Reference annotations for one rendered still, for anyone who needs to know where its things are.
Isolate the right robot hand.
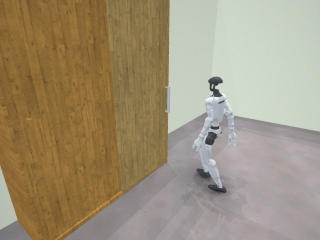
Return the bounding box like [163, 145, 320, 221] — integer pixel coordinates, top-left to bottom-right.
[228, 132, 237, 147]

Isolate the right robot shin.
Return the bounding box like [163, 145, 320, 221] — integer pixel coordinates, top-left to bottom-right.
[199, 150, 208, 172]

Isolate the handle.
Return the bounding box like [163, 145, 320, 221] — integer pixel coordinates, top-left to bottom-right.
[27, 118, 43, 165]
[165, 86, 171, 113]

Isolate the left robot hand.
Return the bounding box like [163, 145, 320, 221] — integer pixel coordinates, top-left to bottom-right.
[192, 139, 203, 154]

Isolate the wardrobe door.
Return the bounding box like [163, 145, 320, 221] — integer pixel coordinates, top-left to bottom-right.
[0, 0, 122, 240]
[106, 0, 169, 192]

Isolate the right robot forearm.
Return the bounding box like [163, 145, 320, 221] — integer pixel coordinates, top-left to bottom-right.
[227, 113, 235, 133]

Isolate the robot left upper arm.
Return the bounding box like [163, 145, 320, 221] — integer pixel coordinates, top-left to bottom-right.
[205, 97, 214, 123]

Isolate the robot right upper arm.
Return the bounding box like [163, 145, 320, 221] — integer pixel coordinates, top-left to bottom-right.
[221, 93, 233, 116]

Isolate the left robot thigh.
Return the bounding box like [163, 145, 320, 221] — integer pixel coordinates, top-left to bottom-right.
[201, 133, 216, 167]

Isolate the left robot forearm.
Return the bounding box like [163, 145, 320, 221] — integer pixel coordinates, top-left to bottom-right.
[198, 117, 211, 141]

